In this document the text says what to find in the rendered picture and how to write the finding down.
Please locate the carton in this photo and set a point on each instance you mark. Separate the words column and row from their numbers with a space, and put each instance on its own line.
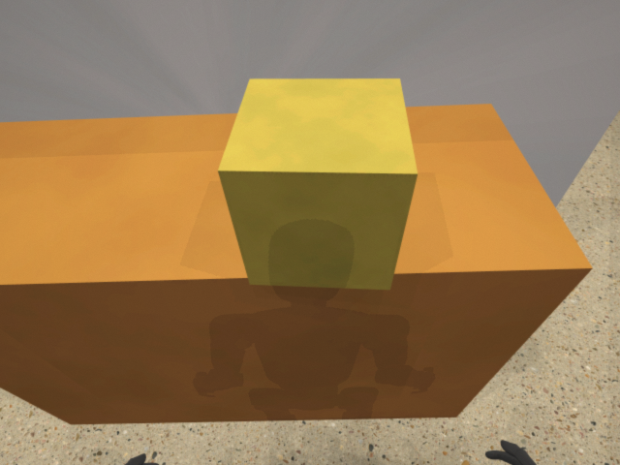
column 319, row 175

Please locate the robot right hand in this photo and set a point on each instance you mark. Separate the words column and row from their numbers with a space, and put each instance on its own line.
column 512, row 454

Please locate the pedestal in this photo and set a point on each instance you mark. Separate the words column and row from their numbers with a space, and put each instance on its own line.
column 124, row 297

